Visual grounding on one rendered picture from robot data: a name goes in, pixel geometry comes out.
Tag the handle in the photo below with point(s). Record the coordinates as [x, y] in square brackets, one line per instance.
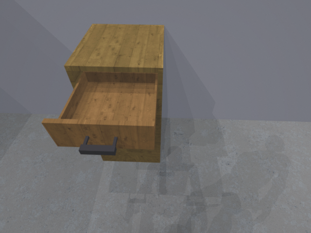
[98, 149]

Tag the drawer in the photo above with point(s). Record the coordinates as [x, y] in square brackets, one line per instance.
[104, 105]

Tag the cabinet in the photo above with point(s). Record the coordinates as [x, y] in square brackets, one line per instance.
[123, 48]

